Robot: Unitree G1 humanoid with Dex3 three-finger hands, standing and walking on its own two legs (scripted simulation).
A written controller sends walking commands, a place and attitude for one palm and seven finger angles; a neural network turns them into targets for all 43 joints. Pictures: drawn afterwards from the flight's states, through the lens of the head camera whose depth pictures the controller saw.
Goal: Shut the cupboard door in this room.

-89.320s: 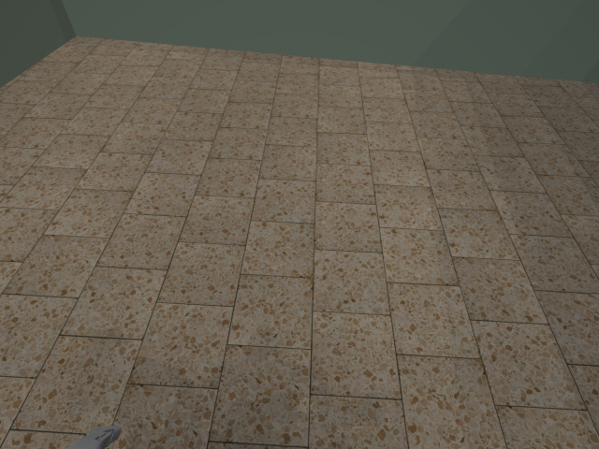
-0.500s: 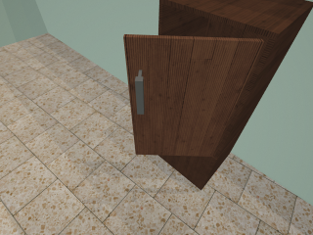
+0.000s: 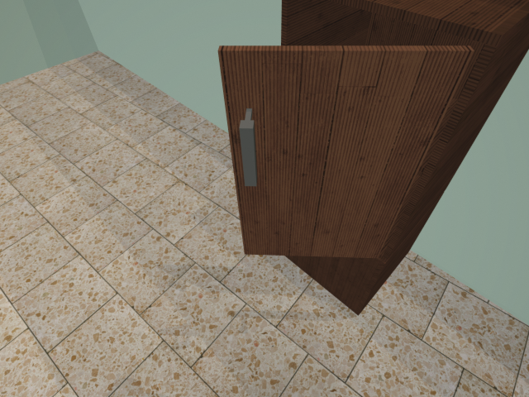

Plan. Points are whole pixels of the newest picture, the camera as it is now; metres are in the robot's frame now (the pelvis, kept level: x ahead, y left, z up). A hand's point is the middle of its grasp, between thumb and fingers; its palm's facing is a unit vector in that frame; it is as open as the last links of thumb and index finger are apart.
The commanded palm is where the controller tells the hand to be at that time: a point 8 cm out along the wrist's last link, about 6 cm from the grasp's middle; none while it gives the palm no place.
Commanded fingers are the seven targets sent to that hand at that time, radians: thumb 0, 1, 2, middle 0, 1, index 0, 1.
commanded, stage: look again from close up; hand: left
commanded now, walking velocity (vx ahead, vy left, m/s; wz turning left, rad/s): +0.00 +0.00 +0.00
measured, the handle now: (250, 148) +0.52 +0.05 +0.09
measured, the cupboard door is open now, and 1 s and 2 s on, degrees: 42 42 42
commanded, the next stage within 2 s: shuffle to correct the standing spot in 0.32 s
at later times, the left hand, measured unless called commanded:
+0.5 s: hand out of the picture +0.05 +0.18 -0.17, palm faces -0.03 -0.98 -0.21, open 7.4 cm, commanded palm none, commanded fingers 0.00 0.90 0.90 -0.20 -0.30 -0.20 -0.30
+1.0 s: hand out of the picture +0.01 +0.10 -0.18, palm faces +0.00 -0.99 -0.16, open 7.4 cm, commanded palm none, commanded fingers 0.00 0.90 0.90 -0.20 -0.30 -0.20 -0.30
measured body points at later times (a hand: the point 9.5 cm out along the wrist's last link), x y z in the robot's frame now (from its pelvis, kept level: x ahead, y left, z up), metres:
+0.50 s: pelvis +0.02 -0.01 +0.00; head +0.04 +0.00 +0.45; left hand +0.05 +0.23 -0.16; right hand +0.07 -0.25 -0.14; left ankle +0.03 +0.09 -0.73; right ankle -0.04 -0.13 -0.73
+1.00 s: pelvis +0.06 -0.06 +0.00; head +0.10 -0.04 +0.45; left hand +0.02 +0.16 -0.16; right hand +0.09 -0.30 -0.15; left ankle +0.05 +0.03 -0.70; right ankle -0.02 -0.12 -0.73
